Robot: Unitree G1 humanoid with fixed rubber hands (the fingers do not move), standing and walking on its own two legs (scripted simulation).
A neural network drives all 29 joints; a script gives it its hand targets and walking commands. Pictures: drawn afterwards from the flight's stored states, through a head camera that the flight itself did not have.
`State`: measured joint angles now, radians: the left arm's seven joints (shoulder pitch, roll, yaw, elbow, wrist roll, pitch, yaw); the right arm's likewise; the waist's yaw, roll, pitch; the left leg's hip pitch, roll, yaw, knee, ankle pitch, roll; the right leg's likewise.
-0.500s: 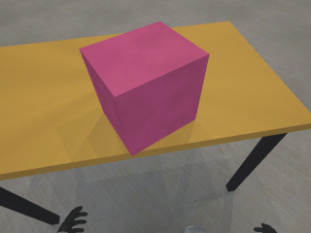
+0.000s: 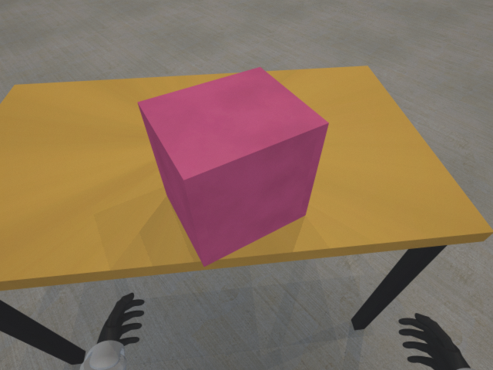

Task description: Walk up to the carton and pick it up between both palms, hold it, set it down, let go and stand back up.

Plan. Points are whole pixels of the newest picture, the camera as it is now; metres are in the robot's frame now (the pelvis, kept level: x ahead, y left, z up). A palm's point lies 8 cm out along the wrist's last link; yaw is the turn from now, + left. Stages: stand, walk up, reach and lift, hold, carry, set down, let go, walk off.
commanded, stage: reach and lift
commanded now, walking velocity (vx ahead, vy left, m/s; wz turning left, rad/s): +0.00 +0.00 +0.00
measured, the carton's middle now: (232, 166) +0.45 +0.04 +0.08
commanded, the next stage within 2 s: none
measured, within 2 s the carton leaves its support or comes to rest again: neither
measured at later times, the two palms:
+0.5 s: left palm (120, 346) +0.17 +0.21 -0.02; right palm (466, 339) +0.17 -0.31 -0.02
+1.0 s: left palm (135, 340) +0.17 +0.17 +0.03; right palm (491, 313) +0.19 -0.34 +0.02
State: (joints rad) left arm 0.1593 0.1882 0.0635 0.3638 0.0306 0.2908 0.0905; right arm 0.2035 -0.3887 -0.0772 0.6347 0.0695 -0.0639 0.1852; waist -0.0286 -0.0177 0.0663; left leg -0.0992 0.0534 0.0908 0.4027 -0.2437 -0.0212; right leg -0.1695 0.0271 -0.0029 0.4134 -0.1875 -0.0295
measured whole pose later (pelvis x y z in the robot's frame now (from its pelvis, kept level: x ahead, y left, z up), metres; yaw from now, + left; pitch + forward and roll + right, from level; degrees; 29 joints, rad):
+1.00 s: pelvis +0.00 -0.02 +0.00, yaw +1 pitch +2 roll +0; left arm 0.46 -0.07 -0.04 -0.25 0.09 0.22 0.29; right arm 0.24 -0.67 0.01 0.55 0.53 -0.21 0.40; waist 0.02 -0.05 -0.05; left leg -0.22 0.08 0.06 0.44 -0.24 -0.05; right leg -0.27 0.05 -0.03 0.42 -0.18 -0.06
